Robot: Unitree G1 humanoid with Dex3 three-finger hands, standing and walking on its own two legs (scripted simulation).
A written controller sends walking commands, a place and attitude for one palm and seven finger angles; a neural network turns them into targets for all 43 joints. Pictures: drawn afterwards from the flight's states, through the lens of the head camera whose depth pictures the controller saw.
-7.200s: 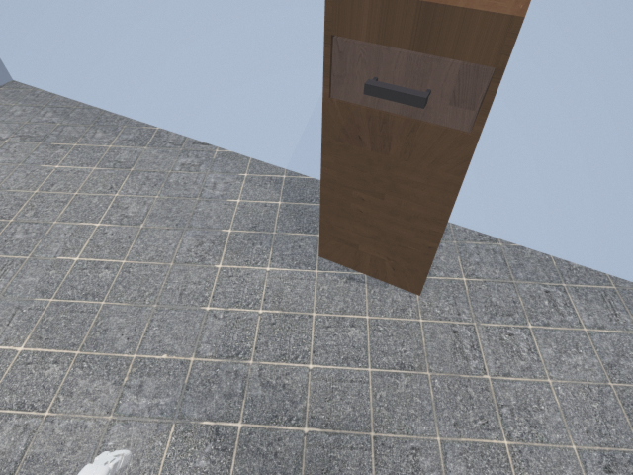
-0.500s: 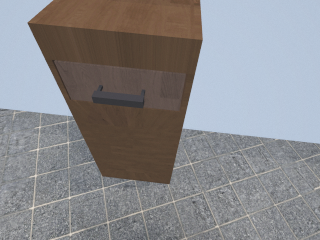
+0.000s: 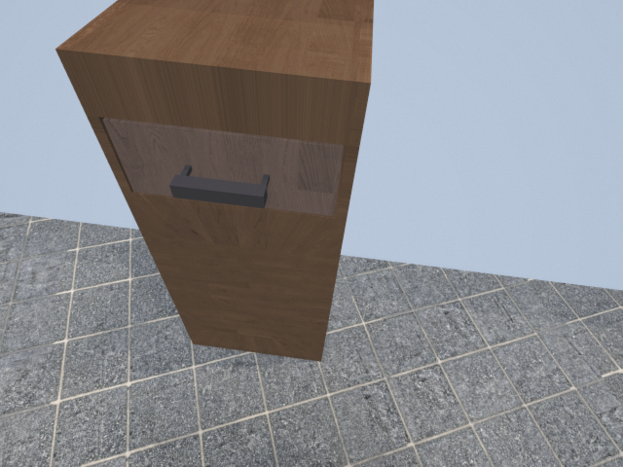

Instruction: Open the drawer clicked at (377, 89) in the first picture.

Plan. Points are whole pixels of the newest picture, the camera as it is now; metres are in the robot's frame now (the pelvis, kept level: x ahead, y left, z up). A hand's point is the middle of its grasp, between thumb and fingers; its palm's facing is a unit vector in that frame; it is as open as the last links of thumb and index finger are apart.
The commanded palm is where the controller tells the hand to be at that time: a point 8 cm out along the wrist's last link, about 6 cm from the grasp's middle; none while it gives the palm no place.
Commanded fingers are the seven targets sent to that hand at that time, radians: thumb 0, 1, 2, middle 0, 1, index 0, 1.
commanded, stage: come to a stop and stand still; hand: left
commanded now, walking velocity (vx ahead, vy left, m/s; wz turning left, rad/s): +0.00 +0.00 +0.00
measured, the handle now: (223, 182) +0.53 +0.19 +0.03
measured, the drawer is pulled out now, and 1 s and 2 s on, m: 0.00 0.00 0.00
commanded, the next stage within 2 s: look again from close up in 0.64 s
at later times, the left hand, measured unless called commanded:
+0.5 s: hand out of the picture -0.03 +0.20 -0.16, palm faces +0.02 -0.98 -0.21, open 7.4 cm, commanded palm none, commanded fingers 0.00 0.90 0.90 -0.20 -0.30 -0.20 -0.30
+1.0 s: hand out of the picture -0.04 +0.16 -0.17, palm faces +0.04 -0.99 -0.14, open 7.4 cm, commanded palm none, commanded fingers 0.00 0.90 0.90 -0.20 -0.30 -0.20 -0.30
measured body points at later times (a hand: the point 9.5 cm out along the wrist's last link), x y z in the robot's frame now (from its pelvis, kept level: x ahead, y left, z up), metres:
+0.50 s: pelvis -0.03 +0.02 +0.01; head -0.04 +0.01 +0.46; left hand -0.03 +0.25 -0.15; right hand -0.03 -0.19 -0.16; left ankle -0.02 +0.12 -0.73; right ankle +0.00 -0.09 -0.73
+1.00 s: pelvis -0.03 +0.02 +0.01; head -0.02 +0.02 +0.46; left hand -0.05 +0.22 -0.16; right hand -0.04 -0.19 -0.16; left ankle -0.02 +0.12 -0.73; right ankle +0.00 -0.09 -0.73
